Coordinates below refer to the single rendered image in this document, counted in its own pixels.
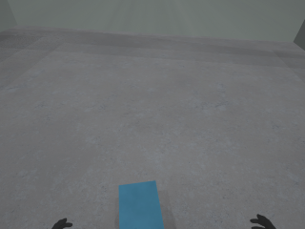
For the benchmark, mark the robot left hand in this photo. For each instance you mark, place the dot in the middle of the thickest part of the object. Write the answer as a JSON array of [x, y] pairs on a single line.
[[62, 223]]

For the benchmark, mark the carton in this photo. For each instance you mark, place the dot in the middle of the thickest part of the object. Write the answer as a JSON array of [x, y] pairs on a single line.
[[139, 206]]

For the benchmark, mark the robot right hand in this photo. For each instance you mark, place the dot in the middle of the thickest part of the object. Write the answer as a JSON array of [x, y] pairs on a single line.
[[262, 221]]

